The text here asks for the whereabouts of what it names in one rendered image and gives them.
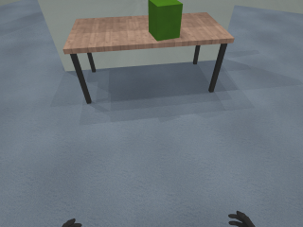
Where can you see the right robot hand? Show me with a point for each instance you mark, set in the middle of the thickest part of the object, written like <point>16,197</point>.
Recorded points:
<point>245,221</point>

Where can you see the table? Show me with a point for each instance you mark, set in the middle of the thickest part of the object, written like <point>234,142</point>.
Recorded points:
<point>105,34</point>

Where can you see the carton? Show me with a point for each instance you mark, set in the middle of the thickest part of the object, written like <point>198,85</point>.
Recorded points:
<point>165,17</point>

